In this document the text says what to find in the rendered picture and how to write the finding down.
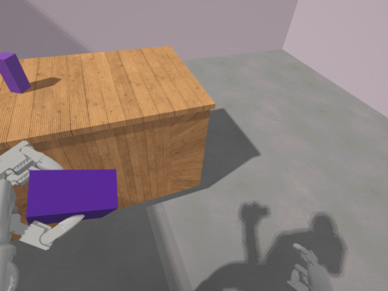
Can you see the left robot hand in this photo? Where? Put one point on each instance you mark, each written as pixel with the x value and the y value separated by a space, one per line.
pixel 15 166

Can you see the table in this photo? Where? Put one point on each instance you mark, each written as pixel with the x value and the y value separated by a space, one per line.
pixel 139 111

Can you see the sponge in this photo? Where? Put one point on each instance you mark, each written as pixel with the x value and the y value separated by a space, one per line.
pixel 55 195

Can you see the robot left forearm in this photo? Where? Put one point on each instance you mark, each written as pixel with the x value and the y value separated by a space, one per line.
pixel 9 273

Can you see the right robot hand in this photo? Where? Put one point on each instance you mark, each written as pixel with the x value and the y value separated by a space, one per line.
pixel 314 279

